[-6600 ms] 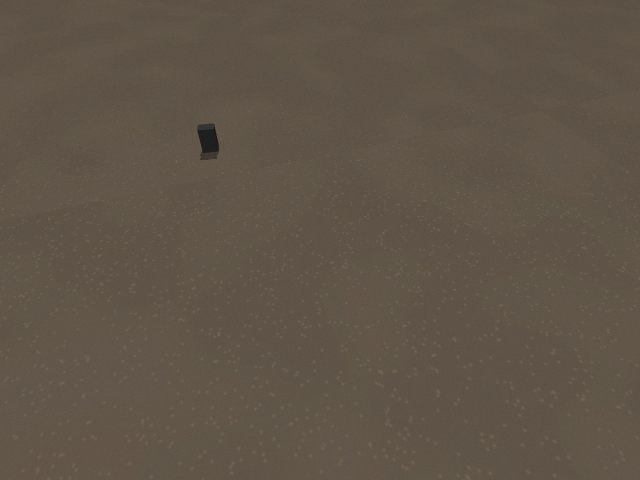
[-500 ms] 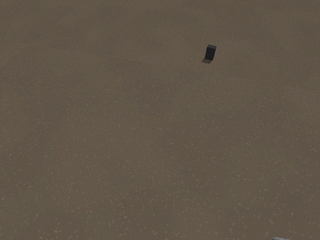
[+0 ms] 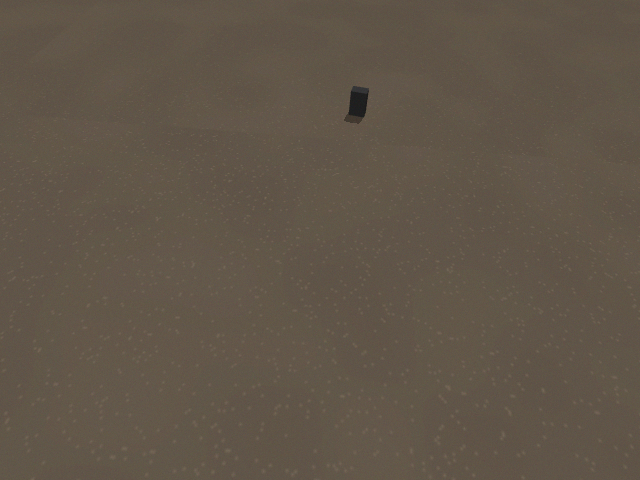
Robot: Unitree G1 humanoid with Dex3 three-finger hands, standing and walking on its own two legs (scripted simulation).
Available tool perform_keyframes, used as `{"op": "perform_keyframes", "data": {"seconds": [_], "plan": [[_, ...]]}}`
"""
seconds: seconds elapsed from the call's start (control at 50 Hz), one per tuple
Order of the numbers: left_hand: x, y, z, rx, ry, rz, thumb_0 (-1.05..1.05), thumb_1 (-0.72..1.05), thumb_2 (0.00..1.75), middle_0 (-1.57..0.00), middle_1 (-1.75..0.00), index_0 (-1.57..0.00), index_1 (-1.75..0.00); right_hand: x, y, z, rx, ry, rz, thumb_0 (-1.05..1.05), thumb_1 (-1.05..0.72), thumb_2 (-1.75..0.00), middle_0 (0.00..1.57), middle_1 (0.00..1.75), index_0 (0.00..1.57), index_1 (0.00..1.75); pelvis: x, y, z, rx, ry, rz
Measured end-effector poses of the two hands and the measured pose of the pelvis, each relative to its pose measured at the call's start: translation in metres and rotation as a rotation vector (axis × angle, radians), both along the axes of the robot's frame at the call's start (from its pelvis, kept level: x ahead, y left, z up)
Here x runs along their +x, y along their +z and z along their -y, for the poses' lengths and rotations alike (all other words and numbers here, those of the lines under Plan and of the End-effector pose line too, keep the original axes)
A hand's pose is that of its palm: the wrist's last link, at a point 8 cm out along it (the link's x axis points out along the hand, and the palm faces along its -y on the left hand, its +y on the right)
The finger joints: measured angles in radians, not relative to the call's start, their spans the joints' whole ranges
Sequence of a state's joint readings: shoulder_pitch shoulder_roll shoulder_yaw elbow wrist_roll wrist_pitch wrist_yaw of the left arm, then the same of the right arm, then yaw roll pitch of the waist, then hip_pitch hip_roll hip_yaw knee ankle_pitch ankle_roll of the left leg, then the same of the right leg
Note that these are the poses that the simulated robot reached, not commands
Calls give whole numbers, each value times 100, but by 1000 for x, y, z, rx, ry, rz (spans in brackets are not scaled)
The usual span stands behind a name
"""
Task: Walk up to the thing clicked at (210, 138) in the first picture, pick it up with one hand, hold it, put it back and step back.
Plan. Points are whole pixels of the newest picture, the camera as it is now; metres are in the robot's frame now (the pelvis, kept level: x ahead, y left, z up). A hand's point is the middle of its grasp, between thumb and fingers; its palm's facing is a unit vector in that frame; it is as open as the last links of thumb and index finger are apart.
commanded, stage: walk up
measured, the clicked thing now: (358, 101) +2.03 -0.26 -0.69
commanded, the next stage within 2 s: stand in 0.94 s
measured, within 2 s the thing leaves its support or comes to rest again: neither
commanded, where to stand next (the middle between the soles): +0.04 -0.01 m, yaw -7 degrees
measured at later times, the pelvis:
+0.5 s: pelvis -0.01 -0.01 +0.00, yaw -6 degrees
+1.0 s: pelvis +0.00 +0.01 +0.02, yaw -7 degrees
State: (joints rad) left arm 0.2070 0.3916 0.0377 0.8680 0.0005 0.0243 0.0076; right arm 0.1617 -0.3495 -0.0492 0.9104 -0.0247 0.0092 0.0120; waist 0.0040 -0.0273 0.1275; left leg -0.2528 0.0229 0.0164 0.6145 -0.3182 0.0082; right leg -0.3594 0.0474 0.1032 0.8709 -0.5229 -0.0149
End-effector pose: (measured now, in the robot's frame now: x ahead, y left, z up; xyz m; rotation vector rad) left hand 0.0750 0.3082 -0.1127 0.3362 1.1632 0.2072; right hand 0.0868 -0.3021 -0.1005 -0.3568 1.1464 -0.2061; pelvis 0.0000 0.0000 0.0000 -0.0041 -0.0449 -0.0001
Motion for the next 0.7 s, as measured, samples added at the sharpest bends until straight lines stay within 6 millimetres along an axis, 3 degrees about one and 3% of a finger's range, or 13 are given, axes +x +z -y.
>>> {"op": "perform_keyframes", "data": {"seconds": [0.1,0.26,0.38,0.54,0.7], "plan": [[15,5,0,0,-36,20,0,91,90,-20,-30,-20,-30,-11,8,7,-10,-20,24,1,-90,-89,21,30,20,30,-2,4,5,-7,-33,-5],[13,13,22,47,-99,5,0,91,90,-20,-30,-20,-30,-27,-12,34,17,-87,11,1,-90,-89,21,30,20,30,-8,-2,20,-19,-67,4],[13,19,33,31,-117,-3,0,91,90,-20,-30,-20,-30,-39,-17,29,49,-104,-20,1,-90,-89,21,30,20,30,-7,4,17,9,-83,-12],[30,8,30,-24,-98,22,0,91,90,-20,-30,-20,-30,-56,-11,6,49,-116,-45,1,-90,-89,21,30,20,30,-7,6,6,22,-100,-1],[43,8,29,-50,-117,28,0,91,90,-20,-30,-20,-30,-53,1,2,37,-140,-12,1,-90,-89,21,30,20,30,-4,12,0,10,-119,7]]}}
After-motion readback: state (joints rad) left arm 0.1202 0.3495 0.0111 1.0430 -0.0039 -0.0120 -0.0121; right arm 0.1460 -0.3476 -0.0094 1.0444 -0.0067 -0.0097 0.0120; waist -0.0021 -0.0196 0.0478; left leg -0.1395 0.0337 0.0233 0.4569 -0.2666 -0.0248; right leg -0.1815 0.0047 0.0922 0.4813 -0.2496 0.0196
